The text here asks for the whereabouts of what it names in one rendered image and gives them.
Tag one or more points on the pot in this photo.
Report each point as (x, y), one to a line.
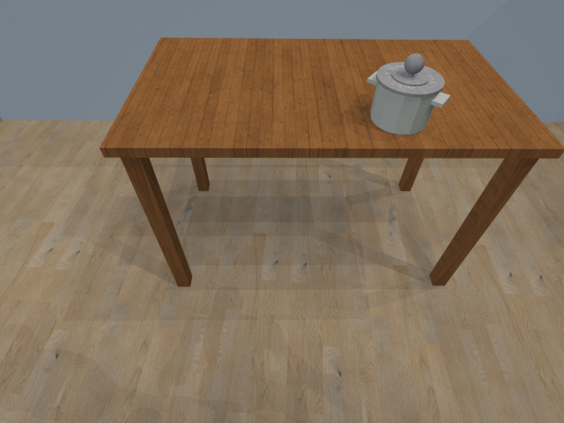
(399, 114)

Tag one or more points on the table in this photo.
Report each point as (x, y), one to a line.
(309, 98)

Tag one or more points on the knob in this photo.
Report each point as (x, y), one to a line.
(414, 63)

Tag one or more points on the lid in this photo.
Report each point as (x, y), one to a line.
(394, 78)

